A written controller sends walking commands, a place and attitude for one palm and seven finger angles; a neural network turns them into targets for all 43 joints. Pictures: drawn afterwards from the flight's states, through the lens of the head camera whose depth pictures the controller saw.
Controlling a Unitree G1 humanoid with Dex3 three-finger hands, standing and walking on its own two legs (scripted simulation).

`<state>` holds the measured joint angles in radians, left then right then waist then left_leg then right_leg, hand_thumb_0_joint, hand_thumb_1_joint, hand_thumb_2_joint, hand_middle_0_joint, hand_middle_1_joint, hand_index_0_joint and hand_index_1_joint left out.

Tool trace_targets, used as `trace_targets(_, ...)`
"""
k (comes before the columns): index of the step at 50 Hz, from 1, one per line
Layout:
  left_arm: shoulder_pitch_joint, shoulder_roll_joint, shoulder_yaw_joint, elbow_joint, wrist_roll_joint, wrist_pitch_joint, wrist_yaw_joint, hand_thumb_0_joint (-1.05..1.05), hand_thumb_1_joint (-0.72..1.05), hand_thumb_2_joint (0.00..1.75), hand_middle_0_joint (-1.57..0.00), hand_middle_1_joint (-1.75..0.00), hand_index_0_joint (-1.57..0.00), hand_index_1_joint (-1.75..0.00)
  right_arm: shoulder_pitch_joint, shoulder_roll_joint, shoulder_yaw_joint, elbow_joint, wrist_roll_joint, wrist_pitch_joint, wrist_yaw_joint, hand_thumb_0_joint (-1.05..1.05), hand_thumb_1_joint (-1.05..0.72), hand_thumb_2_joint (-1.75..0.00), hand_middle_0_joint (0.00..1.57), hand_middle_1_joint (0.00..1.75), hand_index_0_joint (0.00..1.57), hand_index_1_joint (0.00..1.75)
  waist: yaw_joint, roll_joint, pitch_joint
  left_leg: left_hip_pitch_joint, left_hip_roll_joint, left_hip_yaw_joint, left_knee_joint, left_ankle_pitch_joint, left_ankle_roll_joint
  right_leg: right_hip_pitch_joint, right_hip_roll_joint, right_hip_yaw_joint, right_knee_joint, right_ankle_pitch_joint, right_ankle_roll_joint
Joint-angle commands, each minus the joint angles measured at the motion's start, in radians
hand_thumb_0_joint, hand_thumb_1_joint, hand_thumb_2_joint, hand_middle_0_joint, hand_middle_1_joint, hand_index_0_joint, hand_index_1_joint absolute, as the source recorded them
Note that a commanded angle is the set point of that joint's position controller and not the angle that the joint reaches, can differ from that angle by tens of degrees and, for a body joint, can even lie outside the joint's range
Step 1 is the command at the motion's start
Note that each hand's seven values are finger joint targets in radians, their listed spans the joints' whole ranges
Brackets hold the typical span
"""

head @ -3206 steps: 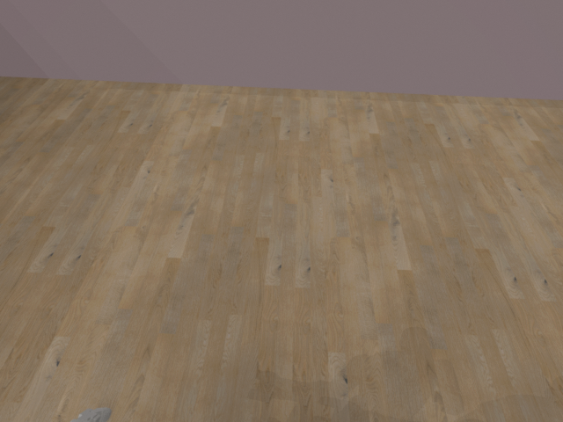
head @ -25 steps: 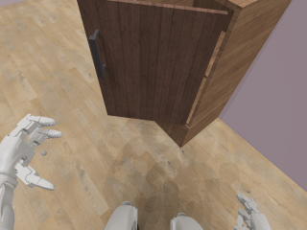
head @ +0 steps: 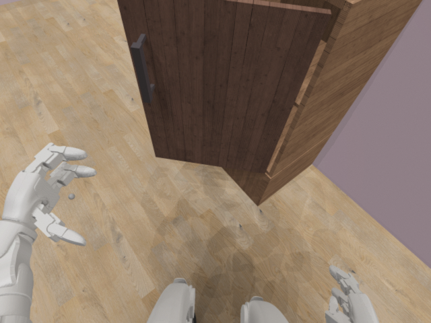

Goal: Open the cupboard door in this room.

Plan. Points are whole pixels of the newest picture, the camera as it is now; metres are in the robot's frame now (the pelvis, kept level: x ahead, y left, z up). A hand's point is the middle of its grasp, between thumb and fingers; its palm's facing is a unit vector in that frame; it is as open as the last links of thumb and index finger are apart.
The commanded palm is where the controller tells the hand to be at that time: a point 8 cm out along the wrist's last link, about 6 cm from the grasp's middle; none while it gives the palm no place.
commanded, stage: move the hooked fingers beside the handle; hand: left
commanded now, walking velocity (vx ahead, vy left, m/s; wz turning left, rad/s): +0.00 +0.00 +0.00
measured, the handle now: (145, 70) +0.65 +0.22 +0.05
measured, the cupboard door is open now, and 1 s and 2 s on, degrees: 43 43 43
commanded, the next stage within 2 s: none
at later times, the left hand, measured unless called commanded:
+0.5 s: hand (91, 144) +0.42 +0.27 +0.05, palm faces -0.08 -1.00 -0.02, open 14.0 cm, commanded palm +0.42 +0.32 +0.05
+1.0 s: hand (101, 108) +0.51 +0.28 +0.05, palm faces -0.07 -1.00 -0.01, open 14.0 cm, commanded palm +0.52 +0.31 +0.05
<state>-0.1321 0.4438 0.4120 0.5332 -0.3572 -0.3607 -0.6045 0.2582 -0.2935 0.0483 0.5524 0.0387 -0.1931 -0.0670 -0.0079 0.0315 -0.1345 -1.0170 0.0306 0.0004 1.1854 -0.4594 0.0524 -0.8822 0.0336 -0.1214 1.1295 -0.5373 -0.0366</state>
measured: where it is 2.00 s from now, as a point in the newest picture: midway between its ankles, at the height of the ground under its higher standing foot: outside the picture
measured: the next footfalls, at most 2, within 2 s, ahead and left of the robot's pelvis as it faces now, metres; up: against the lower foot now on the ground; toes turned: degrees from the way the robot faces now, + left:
none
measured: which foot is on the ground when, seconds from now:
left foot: down 0.00-1.00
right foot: down 0.00-1.00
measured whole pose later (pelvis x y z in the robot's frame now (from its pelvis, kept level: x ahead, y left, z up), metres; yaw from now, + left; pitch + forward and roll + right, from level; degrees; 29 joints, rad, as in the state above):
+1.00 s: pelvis +0.00 +0.02 -0.03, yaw -4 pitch +27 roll -7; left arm -0.94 0.79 0.52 1.23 -0.12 -0.36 -0.57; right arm 0.34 -0.31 0.08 0.62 0.01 0.02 -0.04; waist -0.17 0.03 -0.12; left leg -1.30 0.06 0.00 1.30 -0.49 0.08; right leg -1.15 0.06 -0.12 1.21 -0.54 -0.02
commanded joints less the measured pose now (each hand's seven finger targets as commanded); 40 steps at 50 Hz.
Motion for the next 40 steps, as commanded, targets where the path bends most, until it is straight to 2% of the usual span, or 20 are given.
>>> trace_targets(1,-0.361,0.298,0.076,-0.143,-0.004,-0.044,0.001,0.00,-0.50,0.30,-0.30,-1.20,-0.30,-1.20,0.041,-0.172,-0.075,-0.098,0.007,-0.037,-0.024,0.00,-0.90,-0.90,0.20,0.30,0.20,0.30,-0.032,0.108,-0.328,0.373,0.000,-0.093,-0.191,0.143,-0.025,-0.014,0.011,0.091,-0.169,0.117,-0.006)
trace_targets(3,-0.380,0.300,0.072,-0.119,0.005,-0.032,0.006,0.00,-0.50,0.30,-0.30,-1.20,-0.30,-1.20,0.044,-0.171,-0.073,-0.100,0.006,-0.026,-0.019,0.00,-0.90,-0.90,0.20,0.30,0.20,0.30,-0.029,0.110,-0.333,0.380,0.000,-0.091,-0.192,0.179,-0.025,-0.003,0.010,0.087,-0.169,0.147,-0.006)
trace_targets(5,-0.382,0.335,0.106,-0.054,0.013,-0.021,0.013,0.00,-0.50,0.30,-0.30,-1.20,-0.30,-1.20,0.053,-0.173,-0.073,-0.097,0.005,-0.010,-0.014,0.00,-0.90,-0.90,0.20,0.30,0.20,0.30,-0.023,0.086,-0.335,0.351,0.001,-0.083,-0.180,0.200,-0.025,0.010,0.015,0.090,-0.163,0.167,-0.005)
trace_targets(8,-0.436,0.355,0.119,0.017,0.025,-0.021,0.021,0.00,-0.50,0.30,-0.30,-1.20,-0.30,-1.20,0.064,-0.174,-0.072,-0.093,0.002,0.009,-0.008,0.00,-0.90,-0.90,0.20,0.30,0.20,0.30,-0.030,0.060,-0.329,0.307,0.001,-0.072,-0.168,0.191,-0.020,0.021,0.014,0.093,-0.158,0.168,-0.001)
trace_targets(11,-0.469,0.373,0.127,0.027,0.032,-0.041,0.018,0.00,-0.50,0.30,-0.30,-1.20,-0.30,-1.20,0.081,-0.178,-0.076,-0.094,0.002,0.023,-0.001,0.00,-0.90,-0.90,0.20,0.30,0.20,0.30,-0.026,0.096,-0.365,0.345,0.003,-0.074,-0.166,0.239,-0.024,0.012,0.016,0.091,-0.147,0.203,-0.005)
trace_targets(12,-0.500,0.352,0.103,0.032,0.036,-0.045,0.017,0.00,-0.50,0.30,-0.30,-1.20,-0.30,-1.20,0.087,-0.176,-0.078,-0.091,0.002,0.028,0.002,0.00,-0.90,-0.90,0.20,0.30,0.20,0.30,-0.039,0.109,-0.360,0.360,0.005,-0.076,-0.166,0.245,-0.024,-0.010,0.017,0.088,-0.147,0.205,-0.004)
trace_targets(14,-0.535,0.341,0.094,0.075,0.034,-0.052,0.013,0.00,-0.50,0.30,-0.30,-1.20,-0.30,-1.20,0.101,-0.179,-0.079,-0.081,0.002,0.036,0.003,0.00,-0.90,-0.90,0.20,0.30,0.20,0.30,-0.053,0.081,-0.356,0.349,0.006,-0.079,-0.154,0.254,-0.021,-0.027,0.023,0.087,-0.140,0.212,-0.004)
trace_targets(16,-0.586,0.391,0.121,0.134,0.050,-0.056,0.011,0.00,-0.50,0.30,-0.30,-1.20,-0.30,-1.20,0.117,-0.190,-0.082,-0.064,0.001,0.048,0.004,0.00,-0.90,-0.90,0.20,0.30,0.20,0.30,-0.057,0.079,-0.346,0.326,0.009,-0.080,-0.151,0.223,-0.021,-0.044,0.020,0.090,-0.141,0.185,-0.002)
trace_targets(19,-0.707,0.390,0.097,0.152,0.061,-0.076,0.007,0.00,-0.50,0.30,-0.30,-1.20,-0.30,-1.20,0.132,-0.193,-0.081,-0.050,-0.002,0.057,0.002,0.00,-0.90,-0.90,0.20,0.30,0.20,0.30,-0.072,0.108,-0.371,0.355,0.010,-0.091,-0.138,0.247,-0.021,-0.081,0.022,0.085,-0.126,0.191,-0.007)
trace_targets(21,-0.745,0.431,0.119,0.185,0.080,-0.087,0.012,0.00,-0.50,0.30,-0.30,-1.20,-0.30,-1.20,0.152,-0.199,-0.085,-0.032,-0.005,0.069,0.002,0.00,-0.90,-0.90,0.20,0.30,0.20,0.30,-0.068,0.123,-0.411,0.391,0.016,-0.103,-0.135,0.269,-0.028,-0.095,0.021,0.083,-0.118,0.194,-0.007)
trace_targets(22,-0.763,0.411,0.101,0.211,0.085,-0.086,0.012,0.00,-0.50,0.30,-0.30,-1.20,-0.30,-1.20,0.154,-0.197,-0.084,-0.027,-0.005,0.074,0.003,0.00,-0.90,-0.90,0.20,0.30,0.20,0.30,-0.078,0.131,-0.403,0.394,0.016,-0.105,-0.136,0.258,-0.027,-0.121,0.020,0.080,-0.120,0.183,-0.005)
trace_targets(24,-0.841,0.457,0.125,0.250,0.092,-0.097,0.015,0.00,-0.50,0.30,-0.30,-1.20,-0.30,-1.20,0.166,-0.204,-0.082,-0.013,-0.008,0.084,-0.001,0.00,-0.90,-0.90,0.20,0.30,0.20,0.30,-0.086,0.118,-0.401,0.381,0.018,-0.112,-0.122,0.264,-0.026,-0.133,0.025,0.077,-0.109,0.185,-0.009)
trace_targets(25,-0.859,0.476,0.131,0.255,0.102,-0.100,0.018,0.00,-0.50,0.30,-0.30,-1.20,-0.30,-1.20,0.172,-0.205,-0.082,-0.011,-0.010,0.090,0.000,0.00,-0.90,-0.90,0.20,0.30,0.20,0.30,-0.077,0.137,-0.439,0.400,0.019,-0.113,-0.121,0.289,-0.029,-0.125,0.023,0.080,-0.104,0.197,-0.008)
trace_targets(27,-0.873,0.462,0.113,0.270,0.114,-0.100,0.021,0.00,-0.50,0.30,-0.30,-1.20,-0.30,-1.20,0.180,-0.205,-0.081,-0.009,-0.013,0.102,0.004,0.00,-0.90,-0.90,0.20,0.30,0.20,0.30,-0.080,0.167,-0.459,0.435,0.022,-0.124,-0.125,0.303,-0.034,-0.150,0.022,0.073,-0.102,0.196,-0.008)
trace_targets(29,-0.877,0.493,0.140,0.335,0.117,-0.094,0.024,0.00,-0.50,0.30,-0.30,-1.20,-0.30,-1.20,0.192,-0.207,-0.080,-0.006,-0.013,0.116,0.005,0.00,-0.90,-0.90,0.20,0.30,0.20,0.30,-0.086,0.123,-0.441,0.398,0.020,-0.118,-0.111,0.314,-0.026,-0.139,0.030,0.074,-0.101,0.211,-0.008)
trace_targets(34,-0.979,0.545,0.149,0.408,0.146,-0.090,0.032,0.00,-0.50,0.30,-0.30,-1.20,-0.30,-1.20,0.206,-0.212,-0.072,-0.003,-0.016,0.146,0.006,0.00,-0.90,-0.90,0.20,0.30,0.20,0.30,-0.109,0.124,-0.426,0.342,0.022,-0.112,-0.086,0.291,-0.019,-0.161,0.033,0.077,-0.091,0.202,-0.004)
trace_targets(35,-0.995,0.574,0.159,0.411,0.154,-0.092,0.032,0.00,-0.50,0.30,-0.30,-1.20,-0.30,-1.20,0.213,-0.219,-0.071,0.000,-0.017,0.153,0.006,0.00,-0.90,-0.90,0.20,0.30,0.20,0.30,-0.111,0.130,-0.449,0.349,0.026,-0.117,-0.084,0.300,-0.022,-0.164,0.033,0.076,-0.087,0.204,-0.002)
trace_targets(36,-1.006,0.567,0.147,0.424,0.160,-0.091,0.030,0.00,-0.50,0.30,-0.30,-1.20,-0.30,-1.20,0.214,-0.217,-0.070,0.001,-0.017,0.158,0.007,0.00,-0.90,-0.90,0.20,0.30,0.20,0.30,-0.115,0.157,-0.455,0.356,0.026,-0.116,-0.079,0.299,-0.022,-0.182,0.032,0.078,-0.085,0.201,-0.002)
trace_targets(38,-1.054,0.601,0.157,0.441,0.169,-0.087,0.031,0.00,-0.50,0.30,-0.30,-1.20,-0.30,-1.20,0.222,-0.223,-0.065,0.007,-0.019,0.166,0.006,0.00,-0.90,-0.90,0.20,0.30,0.20,0.30,-0.130,0.150,-0.447,0.333,0.030,-0.121,-0.067,0.287,-0.019,-0.195,0.034,0.076,-0.079,0.193,0.000)
trace_targets(40,-1.110,0.616,0.150,0.431,0.178,-0.093,0.027,0.00,-0.50,0.30,-0.30,-1.20,-0.30,-1.20,0.230,-0.225,-0.063,0.013,-0.022,0.173,0.005,0.00,-0.90,-0.90,0.20,0.30,0.20,0.30,-0.135,0.201,-0.487,0.380,0.034,-0.134,-0.061,0.318,-0.027,-0.231,0.036,0.072,-0.068,0.198,-0.003)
